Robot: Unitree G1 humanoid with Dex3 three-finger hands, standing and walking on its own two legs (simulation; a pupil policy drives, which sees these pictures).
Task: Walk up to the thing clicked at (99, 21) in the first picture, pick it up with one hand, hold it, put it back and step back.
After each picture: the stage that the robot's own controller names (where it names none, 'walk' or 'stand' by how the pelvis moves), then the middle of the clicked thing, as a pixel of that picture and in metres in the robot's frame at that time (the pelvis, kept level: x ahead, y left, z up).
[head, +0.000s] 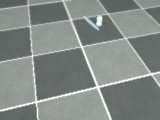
stand; (99, 21) +1.82 -0.19 -0.72
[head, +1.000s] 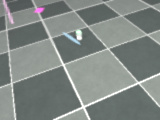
walk; (79, 35) +1.68 +0.18 -0.69
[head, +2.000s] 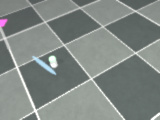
walk; (53, 62) +1.05 +0.40 -0.70
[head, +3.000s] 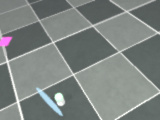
walk; (59, 99) +0.63 +0.31 -0.72
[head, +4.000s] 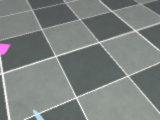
walk; out of the picture +0.41 +0.21 -0.70
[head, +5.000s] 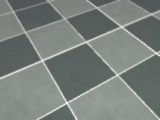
stand; out of the picture +0.33 +0.23 -0.72
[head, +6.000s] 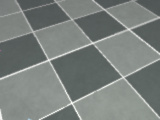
stand; out of the picture +0.34 +0.21 -0.73
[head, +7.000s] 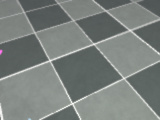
stand; out of the picture +0.34 +0.22 -0.73
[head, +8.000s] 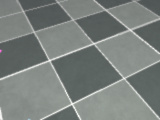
stand; out of the picture +0.33 +0.22 -0.73
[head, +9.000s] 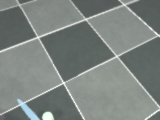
go down; (48, 118) +0.35 +0.22 -0.68
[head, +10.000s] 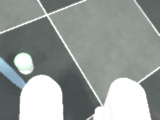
go down; (24, 64) +0.41 +0.25 -0.29
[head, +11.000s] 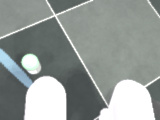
close in; (32, 64) +0.41 +0.25 -0.30
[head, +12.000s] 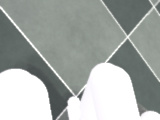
close in; out of the picture +0.39 +0.28 -0.22
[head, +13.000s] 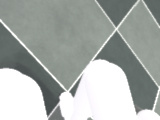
close; out of the picture +0.39 +0.30 -0.22
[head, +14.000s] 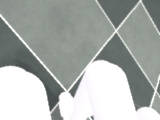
lift; out of the picture +0.36 +0.28 -0.22
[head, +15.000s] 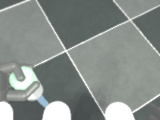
lift; (28, 84) +0.32 +0.20 -0.02
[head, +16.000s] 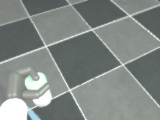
hold; (39, 90) +0.32 +0.17 -0.01
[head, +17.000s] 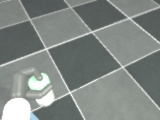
hold; (42, 90) +0.33 +0.17 -0.02
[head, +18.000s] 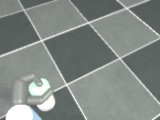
crouch; (42, 95) +0.32 +0.16 -0.05
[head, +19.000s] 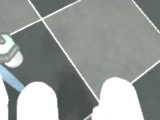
lower; (8, 52) +0.44 +0.24 -0.11
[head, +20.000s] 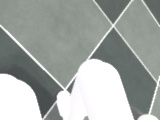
lower; out of the picture +0.40 +0.29 -0.22
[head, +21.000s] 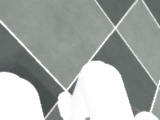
lower; out of the picture +0.39 +0.29 -0.22
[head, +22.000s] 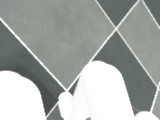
lower; out of the picture +0.39 +0.29 -0.22
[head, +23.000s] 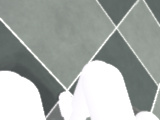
lower; out of the picture +0.39 +0.29 -0.22
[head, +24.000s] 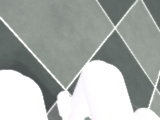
open; out of the picture +0.38 +0.28 -0.23
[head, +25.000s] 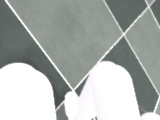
stand; out of the picture +0.38 +0.27 -0.22
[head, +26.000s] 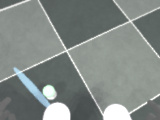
walk; (50, 92) +0.38 +0.21 -0.50
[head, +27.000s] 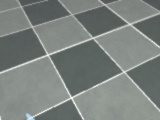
stand; out of the picture +0.35 +0.20 -0.66
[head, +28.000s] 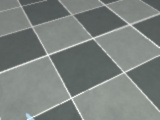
stand; out of the picture +0.34 +0.20 -0.67
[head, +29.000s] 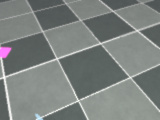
stand; out of the picture +0.36 +0.19 -0.72
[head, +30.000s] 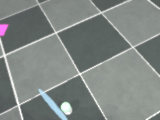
stand; (66, 108) +0.41 +0.22 -0.69
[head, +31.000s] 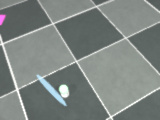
walk; (64, 91) +0.55 +0.20 -0.70
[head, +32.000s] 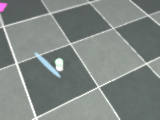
walk; (59, 65) +0.88 +0.20 -0.70
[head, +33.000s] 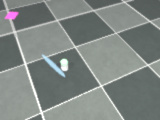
stand; (64, 65) +0.99 +0.21 -0.71
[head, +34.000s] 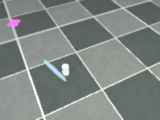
stand; (65, 69) +1.01 +0.21 -0.72
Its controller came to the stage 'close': yes
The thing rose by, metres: 0.69
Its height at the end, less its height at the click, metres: +0.00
